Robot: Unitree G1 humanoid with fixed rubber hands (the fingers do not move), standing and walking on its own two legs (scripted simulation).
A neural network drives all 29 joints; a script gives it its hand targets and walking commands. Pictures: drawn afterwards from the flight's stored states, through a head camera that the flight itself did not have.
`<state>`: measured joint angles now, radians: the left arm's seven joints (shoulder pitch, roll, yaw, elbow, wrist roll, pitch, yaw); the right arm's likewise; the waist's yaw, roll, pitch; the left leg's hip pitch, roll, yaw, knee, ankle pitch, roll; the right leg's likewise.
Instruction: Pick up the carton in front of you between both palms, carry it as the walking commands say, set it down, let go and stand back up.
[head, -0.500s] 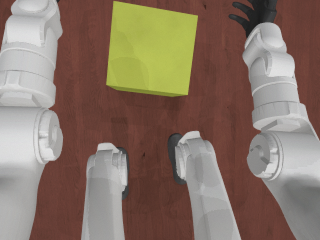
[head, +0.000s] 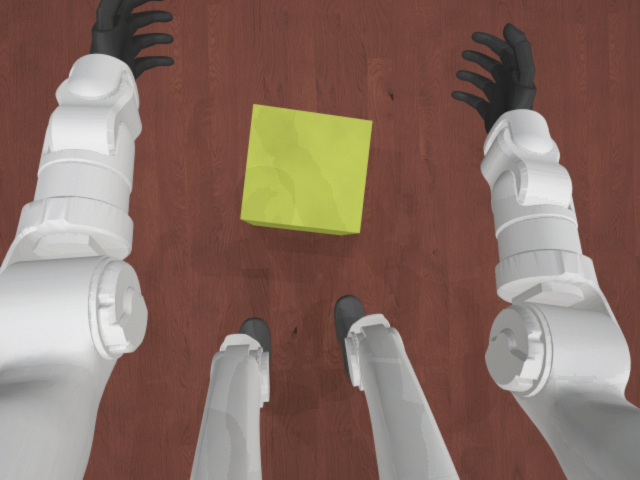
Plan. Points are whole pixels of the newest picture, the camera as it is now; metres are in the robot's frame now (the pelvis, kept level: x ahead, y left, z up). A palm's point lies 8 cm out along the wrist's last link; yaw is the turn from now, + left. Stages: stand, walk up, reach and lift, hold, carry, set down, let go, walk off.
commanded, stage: let go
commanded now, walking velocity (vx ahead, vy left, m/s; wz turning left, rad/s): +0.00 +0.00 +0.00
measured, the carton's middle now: (304, 180) +0.49 -0.04 -0.50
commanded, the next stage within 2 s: stand in 1.36 s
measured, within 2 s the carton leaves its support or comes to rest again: neither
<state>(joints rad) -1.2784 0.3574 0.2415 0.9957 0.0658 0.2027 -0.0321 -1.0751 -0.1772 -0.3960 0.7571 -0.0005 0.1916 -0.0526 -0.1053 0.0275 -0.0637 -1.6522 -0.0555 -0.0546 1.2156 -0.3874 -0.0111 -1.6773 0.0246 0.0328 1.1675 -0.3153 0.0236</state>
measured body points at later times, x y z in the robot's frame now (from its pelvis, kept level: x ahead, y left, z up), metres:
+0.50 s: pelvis +0.06 -0.02 +0.11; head +0.25 -0.01 +0.51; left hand +0.41 +0.19 +0.00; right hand +0.36 -0.26 +0.01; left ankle +0.06 +0.12 -0.59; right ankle +0.09 -0.12 -0.59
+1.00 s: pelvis +0.09 +0.01 +0.15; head +0.12 +0.01 +0.60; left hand +0.27 +0.24 +0.07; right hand +0.26 -0.23 +0.07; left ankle +0.06 +0.12 -0.59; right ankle +0.09 -0.12 -0.59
